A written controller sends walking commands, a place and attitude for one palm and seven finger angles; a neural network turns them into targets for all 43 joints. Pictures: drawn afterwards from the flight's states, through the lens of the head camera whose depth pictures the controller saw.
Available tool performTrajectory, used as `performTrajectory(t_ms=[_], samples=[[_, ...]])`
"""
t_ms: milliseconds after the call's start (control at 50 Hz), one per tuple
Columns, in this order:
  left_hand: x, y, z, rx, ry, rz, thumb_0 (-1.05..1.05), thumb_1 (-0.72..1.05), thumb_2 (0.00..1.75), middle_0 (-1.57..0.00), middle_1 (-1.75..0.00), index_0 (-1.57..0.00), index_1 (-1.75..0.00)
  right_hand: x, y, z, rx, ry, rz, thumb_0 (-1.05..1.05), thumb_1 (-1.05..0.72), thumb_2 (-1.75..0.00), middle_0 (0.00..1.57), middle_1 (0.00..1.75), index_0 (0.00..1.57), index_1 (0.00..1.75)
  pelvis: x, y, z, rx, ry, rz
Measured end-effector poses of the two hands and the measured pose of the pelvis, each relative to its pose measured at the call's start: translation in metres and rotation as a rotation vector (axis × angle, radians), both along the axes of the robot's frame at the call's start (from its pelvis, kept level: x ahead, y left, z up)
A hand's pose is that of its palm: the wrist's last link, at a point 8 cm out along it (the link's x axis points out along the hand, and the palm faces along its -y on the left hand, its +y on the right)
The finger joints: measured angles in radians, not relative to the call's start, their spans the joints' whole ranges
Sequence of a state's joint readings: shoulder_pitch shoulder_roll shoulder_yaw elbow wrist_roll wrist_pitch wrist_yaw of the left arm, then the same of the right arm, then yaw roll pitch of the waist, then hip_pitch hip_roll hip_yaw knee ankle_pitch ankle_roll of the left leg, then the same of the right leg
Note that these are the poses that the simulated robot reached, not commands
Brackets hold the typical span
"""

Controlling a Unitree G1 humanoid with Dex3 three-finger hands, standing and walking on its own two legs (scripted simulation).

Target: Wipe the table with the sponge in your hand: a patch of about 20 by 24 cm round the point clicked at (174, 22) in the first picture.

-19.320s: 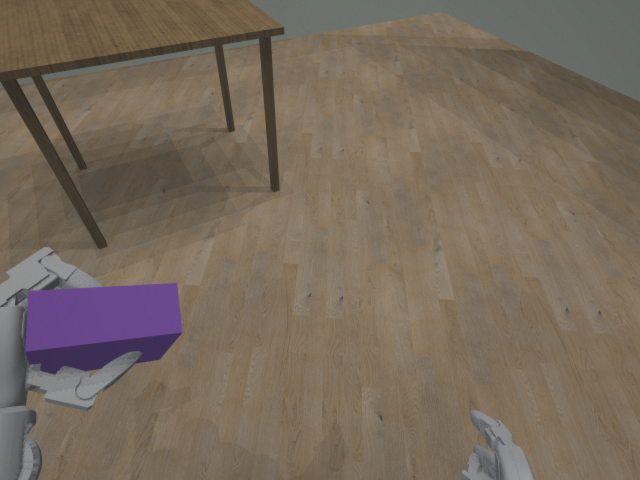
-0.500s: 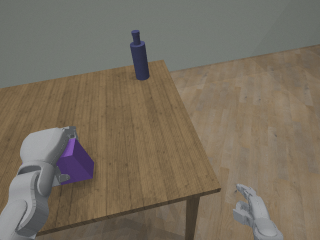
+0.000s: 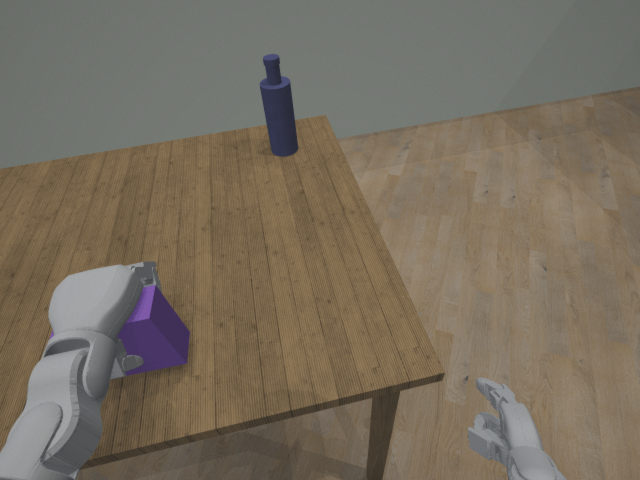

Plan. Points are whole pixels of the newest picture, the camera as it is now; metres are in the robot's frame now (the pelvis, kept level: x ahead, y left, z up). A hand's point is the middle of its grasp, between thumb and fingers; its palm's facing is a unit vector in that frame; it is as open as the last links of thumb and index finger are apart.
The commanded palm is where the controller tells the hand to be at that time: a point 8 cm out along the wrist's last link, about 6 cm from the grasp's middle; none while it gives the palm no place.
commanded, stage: lower the sponge onto the table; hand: left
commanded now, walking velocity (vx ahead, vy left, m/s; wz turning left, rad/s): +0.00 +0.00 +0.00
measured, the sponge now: (134, 341) +0.24 +0.29 +0.05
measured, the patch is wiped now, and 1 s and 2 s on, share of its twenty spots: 0.00 0.20 0.55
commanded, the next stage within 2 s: wipe forward along the first lane in 0.56 s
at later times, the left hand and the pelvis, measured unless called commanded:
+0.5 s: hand (127, 337) +0.24 +0.29 +0.06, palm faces -0.05 -0.08 -1.00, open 9.3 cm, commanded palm +0.22 +0.28 +0.13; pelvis +0.00 +0.00 +0.00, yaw +0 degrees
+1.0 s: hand (130, 317) +0.27 +0.30 +0.06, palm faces -0.07 -0.04 -1.00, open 9.3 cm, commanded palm +0.26 +0.29 +0.11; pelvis +0.00 +0.00 +0.00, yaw +1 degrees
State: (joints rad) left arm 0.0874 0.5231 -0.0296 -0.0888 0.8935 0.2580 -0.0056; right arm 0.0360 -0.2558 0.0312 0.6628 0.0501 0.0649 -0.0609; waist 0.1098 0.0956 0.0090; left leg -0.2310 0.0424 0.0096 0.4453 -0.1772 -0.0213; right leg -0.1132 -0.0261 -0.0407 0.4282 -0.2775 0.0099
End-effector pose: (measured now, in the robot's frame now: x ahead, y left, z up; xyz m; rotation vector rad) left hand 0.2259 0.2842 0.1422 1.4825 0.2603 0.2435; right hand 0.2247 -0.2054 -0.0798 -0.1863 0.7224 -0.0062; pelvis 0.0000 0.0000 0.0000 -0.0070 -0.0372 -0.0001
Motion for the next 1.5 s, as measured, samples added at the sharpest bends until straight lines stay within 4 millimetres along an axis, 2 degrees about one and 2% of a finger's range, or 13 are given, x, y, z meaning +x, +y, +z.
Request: performTrajectory(t_ms=[460, 740, 1100, 1500], samples=[[-0.005, 0.002, -0.023, -0.009, 0.051, 0.024, -0.01, -0.43, 1.04, -0.81, -1.39, -0.81, -1.39, 0.002, -0.007, 0.000, -0.015, 0.002, -0.007, 0.01, -0.91, -0.90, 0.20, 0.30, 0.21, 0.30, 0.001, -0.003, -0.001, -0.002, 0.006, 0.004], [-0.003, 0.003, -0.026, 0.000, 0.041, 0.021, -0.01, -0.44, 1.04, -0.81, -1.39, -0.82, -1.39, -0.006, -0.015, -0.006, -0.019, 0.026, -0.035, 0.01, -0.91, -0.90, 0.20, 0.30, 0.21, 0.30, 0.002, -0.003, -0.002, -0.002, 0.017, 0.001], [0.037, 0.015, -0.026, 0.043, 0.084, 0.031, -0.01, -0.46, 1.07, -0.82, -1.38, -0.83, -1.37, -0.026, -0.023, -0.021, -0.022, 0.094, -0.066, 0.01, -0.91, -0.90, 0.20, 0.30, 0.21, 0.30, -0.002, -0.004, -0.004, -0.004, 0.056, 0.015], [0.086, 0.027, -0.027, 0.072, 0.132, 0.026, 0.00, -0.51, 1.13, -0.84, -1.37, -0.85, -1.37, -0.073, -0.050, -0.040, -0.056, 0.227, -0.144, 0.01, -0.91, -0.90, 0.20, 0.30, 0.21, 0.30, -0.006, -0.008, -0.009, -0.008, 0.116, 0.016]])
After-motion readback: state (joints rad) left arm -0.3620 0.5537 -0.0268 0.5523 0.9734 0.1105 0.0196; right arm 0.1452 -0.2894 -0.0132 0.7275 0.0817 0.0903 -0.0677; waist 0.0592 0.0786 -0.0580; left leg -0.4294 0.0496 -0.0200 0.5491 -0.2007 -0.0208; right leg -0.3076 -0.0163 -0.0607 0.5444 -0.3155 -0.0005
